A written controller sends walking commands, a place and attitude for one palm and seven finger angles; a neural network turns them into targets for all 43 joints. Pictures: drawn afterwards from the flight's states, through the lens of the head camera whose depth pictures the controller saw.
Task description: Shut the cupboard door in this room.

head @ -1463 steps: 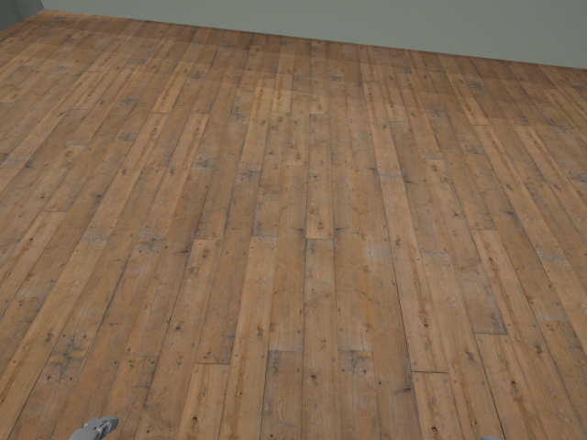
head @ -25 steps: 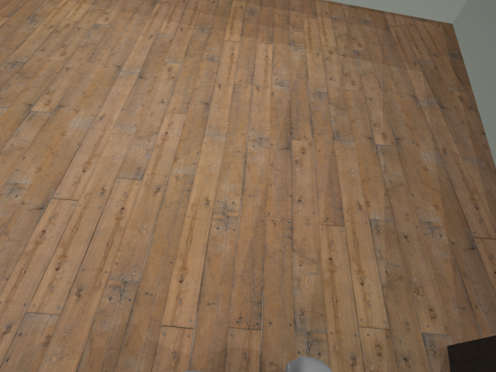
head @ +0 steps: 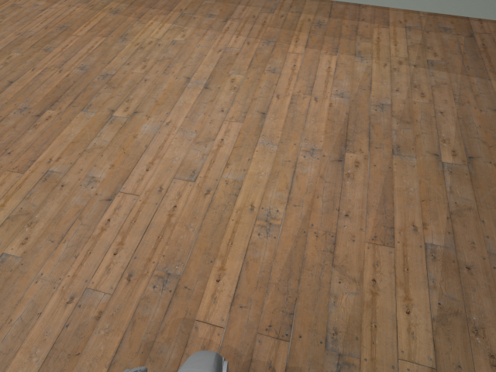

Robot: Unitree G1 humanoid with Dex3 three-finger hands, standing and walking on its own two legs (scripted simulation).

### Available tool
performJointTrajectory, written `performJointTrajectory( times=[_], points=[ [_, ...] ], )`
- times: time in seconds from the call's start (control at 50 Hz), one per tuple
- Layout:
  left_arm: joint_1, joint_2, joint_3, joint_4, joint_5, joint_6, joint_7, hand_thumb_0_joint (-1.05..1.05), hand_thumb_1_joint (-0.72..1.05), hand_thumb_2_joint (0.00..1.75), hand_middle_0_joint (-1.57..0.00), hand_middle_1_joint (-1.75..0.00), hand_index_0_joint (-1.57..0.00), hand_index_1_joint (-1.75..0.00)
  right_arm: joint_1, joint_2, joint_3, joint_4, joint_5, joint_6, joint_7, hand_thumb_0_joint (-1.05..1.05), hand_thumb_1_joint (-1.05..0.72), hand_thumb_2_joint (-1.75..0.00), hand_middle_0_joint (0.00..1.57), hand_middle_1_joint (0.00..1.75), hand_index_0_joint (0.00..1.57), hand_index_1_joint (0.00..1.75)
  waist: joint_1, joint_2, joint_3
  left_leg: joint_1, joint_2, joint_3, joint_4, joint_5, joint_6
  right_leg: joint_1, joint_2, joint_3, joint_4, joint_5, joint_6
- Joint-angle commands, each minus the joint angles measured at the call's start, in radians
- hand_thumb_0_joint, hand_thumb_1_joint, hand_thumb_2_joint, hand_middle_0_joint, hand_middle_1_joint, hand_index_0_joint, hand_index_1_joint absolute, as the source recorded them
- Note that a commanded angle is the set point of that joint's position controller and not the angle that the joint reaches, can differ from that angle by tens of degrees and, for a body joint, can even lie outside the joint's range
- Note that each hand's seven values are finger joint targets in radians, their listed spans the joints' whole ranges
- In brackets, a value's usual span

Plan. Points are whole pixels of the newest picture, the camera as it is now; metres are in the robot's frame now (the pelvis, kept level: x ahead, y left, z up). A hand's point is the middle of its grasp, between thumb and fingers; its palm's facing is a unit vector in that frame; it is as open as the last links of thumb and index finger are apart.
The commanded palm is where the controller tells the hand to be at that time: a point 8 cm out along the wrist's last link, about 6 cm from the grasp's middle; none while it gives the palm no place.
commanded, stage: turn or walk to find it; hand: left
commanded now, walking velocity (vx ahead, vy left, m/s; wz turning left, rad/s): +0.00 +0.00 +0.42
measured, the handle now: out of the picture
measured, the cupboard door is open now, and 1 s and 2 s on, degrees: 94 94 94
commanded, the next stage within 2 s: none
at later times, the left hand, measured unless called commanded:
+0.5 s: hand out of the picture +0.02 +0.27 -0.17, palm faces +0.24 -0.94 -0.26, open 7.4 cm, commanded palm none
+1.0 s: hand out of the picture -0.03 +0.20 -0.16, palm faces +0.43 -0.87 -0.25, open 7.4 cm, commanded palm none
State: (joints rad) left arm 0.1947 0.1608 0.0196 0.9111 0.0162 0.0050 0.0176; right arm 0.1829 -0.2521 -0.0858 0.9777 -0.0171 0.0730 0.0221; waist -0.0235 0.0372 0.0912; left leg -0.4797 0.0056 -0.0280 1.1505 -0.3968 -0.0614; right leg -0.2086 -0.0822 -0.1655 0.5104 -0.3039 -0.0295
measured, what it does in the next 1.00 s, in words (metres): steps on the spot, turning left: left foot, then right foot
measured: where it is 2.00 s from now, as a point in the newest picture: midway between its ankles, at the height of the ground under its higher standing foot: outside the picture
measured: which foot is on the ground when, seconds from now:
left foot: up 0.00-0.22, down 0.24-0.66, up 0.68-1.00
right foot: down 0.00-0.24, up 0.26-0.64, down 0.66-1.00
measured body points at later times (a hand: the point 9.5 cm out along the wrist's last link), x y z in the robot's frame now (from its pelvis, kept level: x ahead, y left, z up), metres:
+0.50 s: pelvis +0.00 +0.04 +0.00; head +0.04 +0.06 +0.45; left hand +0.01 +0.32 -0.15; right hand +0.15 -0.18 -0.14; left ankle -0.03 +0.14 -0.74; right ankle +0.02 -0.11 -0.68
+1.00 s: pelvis +0.00 +0.00 +0.00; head +0.05 +0.01 +0.45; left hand -0.05 +0.24 -0.14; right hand +0.17 -0.21 -0.16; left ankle -0.08 +0.13 -0.69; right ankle +0.04 -0.09 -0.74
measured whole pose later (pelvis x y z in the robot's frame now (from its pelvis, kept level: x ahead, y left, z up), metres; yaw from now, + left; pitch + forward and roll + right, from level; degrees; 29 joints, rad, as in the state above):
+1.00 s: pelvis +0.00 +0.00 +0.00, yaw +26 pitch +0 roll +2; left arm 0.22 0.18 0.03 0.93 0.03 0.01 0.01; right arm 0.18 -0.25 -0.07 0.99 -0.01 0.07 0.02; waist 0.00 0.00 0.10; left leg -0.37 0.03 0.03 0.88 -0.46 -0.06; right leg -0.22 -0.13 -0.22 0.52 -0.29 -0.01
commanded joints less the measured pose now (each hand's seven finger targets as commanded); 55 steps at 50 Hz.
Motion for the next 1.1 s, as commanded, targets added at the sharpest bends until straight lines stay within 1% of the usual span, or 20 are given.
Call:
performJointTrajectory(
  times=[0.0, 0.1, 0.18, 0.2, 0.22, 0.24, 0.26, 0.34, 0.52, 0.6, 0.62, 0.64, 0.66, 0.72, 0.76, 0.94, 1.02, 1.04, 1.06, 1.08],
  points=[
    [0.09, 0.221, 0.063, -0.032, 0.009, -0.02, 0.012, 0.0, 0.9, 0.9, -0.2, -0.3, -0.2, -0.3, -0.061, -0.047, 0.003, -0.075, 0.002, -0.017, -0.006, 0.0, -0.9, -0.9, 0.2, 0.3, 0.2, 0.3, 0.057, -0.208, -0.085, -0.039, 0.022, 0.026, -0.105, -0.039, -0.015, 0.133, -0.249, 0.148, -0.158, 0.505, -0.095],
    [0.119, 0.263, 0.075, -0.007, 0.014, -0.012, 0.01, 0.0, 0.9, 0.9, -0.2, -0.3, -0.2, -0.3, -0.112, -0.033, 0.022, -0.09, 0.012, -0.032, -0.006, 0.0, -0.9, -0.9, 0.2, 0.3, 0.2, 0.3, 0.084, -0.241, -0.116, 0.053, 0.015, 0.086, -0.34, -0.077, 0.001, 0.164, -0.271, 0.122, -0.111, 0.576, -0.112],
    [0.083, 0.272, 0.082, 0.005, 0.003, -0.005, 0.009, 0.0, 0.9, 0.9, -0.2, -0.3, -0.2, -0.3, -0.016, -0.056, 0.021, -0.074, 0.009, -0.052, -0.01, 0.0, -0.9, -0.9, 0.2, 0.3, 0.2, 0.3, 0.025, -0.213, -0.166, 0.272, 0.012, 0.123, -0.695, 0.156, 0.025, 0.109, -0.246, 0.042, 0.034, 0.527, -0.027],
    [0.083, 0.244, 0.079, -0.005, -0.005, 0.0, 0.006, 0.0, 0.9, 0.9, -0.2, -0.3, -0.2, -0.3, 0.033, -0.116, 0.007, -0.067, 0.004, -0.063, -0.01, 0.0, -0.9, -0.9, 0.2, 0.3, 0.2, 0.3, -0.005, -0.067, -0.211, 0.444, 0.097, 0.032, -0.781, 0.366, 0.059, -0.019, -0.202, -0.008, 0.178, 0.381, 0.028],
    [0.087, 0.177, 0.063, -0.034, -0.01, 0.005, -0.001, 0.0, 0.9, 0.9, -0.2, -0.3, -0.2, -0.3, 0.069, -0.215, -0.018, -0.073, -0.002, -0.065, -0.014, 0.0, -0.9, -0.9, 0.2, 0.3, 0.2, 0.3, -0.019, 0.227, -0.217, 0.594, 0.349, -0.28, -0.777, 0.739, 0.175, -0.295, -0.065, -0.036, 0.377, -0.18, 0.101],
    [0.039, 0.161, 0.046, -0.056, -0.001, 0.016, 0.004, 0.0, 0.9, 0.9, -0.2, -0.3, -0.2, -0.3, 0.113, -0.247, -0.024, -0.059, 0.006, -0.053, -0.022, 0.0, -0.9, -0.9, 0.2, 0.3, 0.2, 0.3, -0.043, 0.214, -0.199, 0.537, 0.435, -0.303, -0.781, 0.882, 0.271, -0.328, -0.045, 0.042, 0.501, -0.383, 0.106],
    [-0.011, 0.159, 0.048, -0.047, -0.001, 0.025, 0.011, 0.0, 0.9, 0.9, -0.2, -0.3, -0.2, -0.3, 0.113, -0.219, -0.02, -0.045, 0.002, -0.058, -0.036, 0.0, -0.9, -0.9, 0.2, 0.3, 0.2, 0.3, -0.048, 0.231, -0.179, 0.496, 0.385, -0.288, -0.774, 0.896, 0.275, -0.344, -0.043, 0.115, 0.562, -0.341, 0.107],
    [0.001, 0.169, 0.056, -0.004, -0.005, 0.024, -0.006, 0.0, 0.9, 0.9, -0.2, -0.3, -0.2, -0.3, -0.006, -0.148, 0.001, -0.078, 0.0, -0.066, -0.045, 0.0, -0.9, -0.9, 0.2, 0.3, 0.2, 0.3, 0.013, 0.1, -0.12, 0.428, 0.25, -0.137, -0.768, 0.813, 0.224, -0.331, -0.03, 0.132, 0.6, -0.157, 0.115],
    [-0.044, 0.148, 0.047, -0.047, -0.008, 0.023, -0.005, 0.0, 0.9, 0.9, -0.2, -0.3, -0.2, -0.3, 0.006, -0.158, -0.016, -0.086, -0.007, -0.056, -0.035, 0.0, -0.9, -0.9, 0.2, 0.3, 0.2, 0.3, 0.001, 0.127, -0.115, 0.35, 0.218, -0.209, -0.763, 0.673, 0.226, -0.198, 0.025, 0.108, 0.305, -0.142, 0.116],
    [0.052, 0.158, 0.051, -0.031, -0.011, 0.002, -0.001, 0.0, 0.9, 0.9, -0.2, -0.3, -0.2, -0.3, -0.027, -0.148, -0.021, -0.099, -0.001, -0.051, -0.032, 0.0, -0.9, -0.9, 0.2, 0.3, 0.2, 0.3, 0.052, 0.1, -0.147, 0.246, 0.165, -0.226, -0.664, 0.575, 0.17, 0.027, 0.043, 0.084, -0.032, 0.074, 0.102],
    [0.085, 0.2, 0.058, -0.025, -0.004, -0.011, 0.002, 0.0, 0.9, 0.9, -0.2, -0.3, -0.2, -0.3, -0.015, -0.116, -0.019, -0.101, 0.006, -0.054, -0.026, 0.0, -0.9, -0.9, 0.2, 0.3, 0.2, 0.3, 0.064, 0.007, -0.161, 0.158, 0.11, -0.186, -0.583, 0.422, 0.117, 0.151, -0.025, 0.144, -0.143, 0.183, 0.086],
    [0.112, 0.29, 0.076, -0.023, 0.012, -0.021, 0.012, 0.0, 0.9, 0.9, -0.2, -0.3, -0.2, -0.3, 0.008, -0.044, -0.005, -0.121, 0.013, -0.058, -0.02, 0.0, -0.9, -0.9, 0.2, 0.3, 0.2, 0.3, 0.069, -0.263, -0.188, -0.037, -0.029, -0.036, -0.377, 0.063, 0.044, 0.282, -0.285, 0.393, -0.176, 0.337, -0.004],
    [0.116, 0.312, 0.078, -0.036, 0.005, -0.017, 0.012, 0.0, 0.9, 0.9, -0.2, -0.3, -0.2, -0.3, -0.018, -0.066, -0.012, -0.132, 0.009, -0.044, -0.024, 0.0, -0.9, -0.9, 0.2, 0.3, 0.2, 0.3, 0.086, -0.314, -0.16, -0.035, -0.048, -0.036, -0.174, -0.225, 0.033, 0.137, -0.421, 0.467, -0.214, 0.377, -0.112],
    [-0.033, 0.224, 0.066, -0.073, 0.002, -0.011, 0.017, 0.0, 0.9, 0.9, -0.2, -0.3, -0.2, -0.3, 0.001, -0.073, -0.021, -0.083, 0.0, -0.022, -0.01, 0.0, -0.9, -0.9, 0.2, 0.3, 0.2, 0.3, 0.017, -0.177, -0.056, -0.055, 0.014, -0.06, 0.078, -0.067, 0.029, -0.008, -0.294, 0.301, -0.217, 0.23, -0.103],
    [-0.039, 0.196, 0.058, -0.082, 0.004, -0.019, 0.015, 0.0, 0.9, 0.9, -0.2, -0.3, -0.2, -0.3, 0.035, -0.055, -0.011, -0.063, -0.002, -0.019, -0.004, 0.0, -0.9, -0.9, 0.2, 0.3, 0.2, 0.3, 0.008, -0.204, -0.072, -0.045, 0.017, -0.024, 0.072, 0.002, 0.008, 0.016, -0.235, 0.187, -0.196, 0.302, -0.072],
    [0.098, 0.261, 0.077, -0.018, 0.015, -0.014, 0.013, 0.0, 0.9, 0.9, -0.2, -0.3, -0.2, -0.3, -0.072, -0.027, 0.019, -0.084, 0.011, -0.033, -0.005, 0.0, -0.9, -0.9, 0.2, 0.3, 0.2, 0.3, 0.079, -0.232, -0.117, 0.049, 0.02, 0.083, -0.325, -0.082, -0.002, 0.15, -0.279, 0.117, -0.121, 0.533, -0.112],
    [0.068, 0.268, 0.082, 0.0, 0.011, -0.005, 0.01, 0.0, 0.9, 0.9, -0.2, -0.3, -0.2, -0.3, -0.017, -0.033, 0.02, -0.074, 0.011, -0.044, -0.008, 0.0, -0.9, -0.9, 0.2, 0.3, 0.2, 0.3, 0.042, -0.235, -0.133, 0.19, 0.014, 0.123, -0.56, 0.04, 0.015, 0.103, -0.277, 0.067, -0.042, 0.475, -0.064],
    [0.065, 0.264, 0.083, -0.004, 0.004, 0.0, 0.008, 0.0, 0.9, 0.9, -0.2, -0.3, -0.2, -0.3, 0.015, -0.051, 0.016, -0.07, 0.008, -0.049, -0.008, 0.0, -0.9, -0.9, 0.2, 0.3, 0.2, 0.3, 0.02, -0.198, -0.143, 0.293, 0.018, 0.126, -0.673, 0.148, 0.025, 0.033, -0.259, 0.039, 0.012, 0.399, -0.023],
    [0.065, 0.235, 0.079, -0.013, -0.004, 0.007, 0.004, 0.0, 0.9, 0.9, -0.2, -0.3, -0.2, -0.3, 0.053, -0.11, 0.002, -0.065, 0.005, -0.059, -0.008, 0.0, -0.9, -0.9, 0.2, 0.3, 0.2, 0.3, -0.006, -0.048, -0.171, 0.425, 0.108, 0.01, -0.76, 0.288, 0.063, -0.095, -0.205, -0.008, 0.146, 0.247, 0.032],
    [0.068, 0.165, 0.063, -0.048, -0.01, 0.014, -0.002, 0.0, 0.9, 0.9, -0.2, -0.3, -0.2, -0.3, 0.092, -0.214, -0.02, -0.075, -0.004, -0.063, -0.013, 0.0, -0.9, -0.9, 0.2, 0.3, 0.2, 0.3, -0.023, 0.25, -0.164, 0.511, 0.358, -0.32, -0.811, 0.589, 0.188, -0.327, -0.064, -0.045, 0.348, -0.232, 0.109]
  ],
)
